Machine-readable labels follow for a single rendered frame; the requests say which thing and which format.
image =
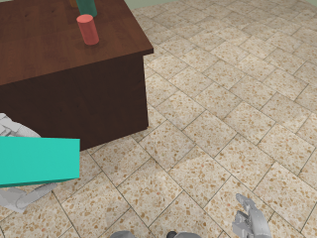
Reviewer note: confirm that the table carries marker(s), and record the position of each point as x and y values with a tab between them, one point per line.
59	87

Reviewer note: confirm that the left robot hand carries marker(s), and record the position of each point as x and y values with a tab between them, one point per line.
15	198

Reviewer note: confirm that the sponge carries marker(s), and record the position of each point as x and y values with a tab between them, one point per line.
37	160

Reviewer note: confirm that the right robot hand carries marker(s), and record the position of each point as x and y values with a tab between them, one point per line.
251	225

